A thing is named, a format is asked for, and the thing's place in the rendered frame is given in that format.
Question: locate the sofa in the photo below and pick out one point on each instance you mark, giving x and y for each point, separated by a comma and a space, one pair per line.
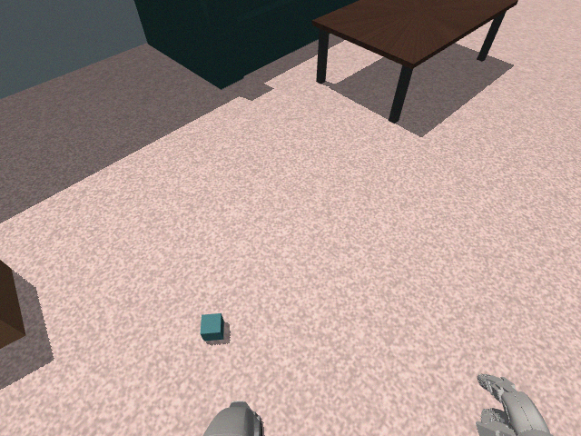
223, 40

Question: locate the right robot hand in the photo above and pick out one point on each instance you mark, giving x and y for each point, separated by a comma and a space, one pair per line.
520, 413

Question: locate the coffee table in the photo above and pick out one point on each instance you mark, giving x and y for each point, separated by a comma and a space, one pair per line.
408, 32

